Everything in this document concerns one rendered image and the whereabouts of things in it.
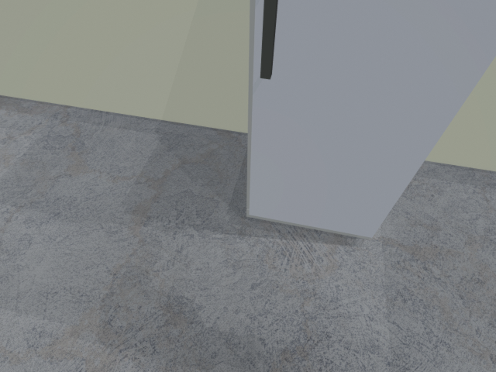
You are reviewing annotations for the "handle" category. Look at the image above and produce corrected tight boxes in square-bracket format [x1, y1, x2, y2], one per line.
[260, 0, 278, 79]

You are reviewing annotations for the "fridge door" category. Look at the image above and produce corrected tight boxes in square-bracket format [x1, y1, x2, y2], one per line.
[249, 0, 496, 238]

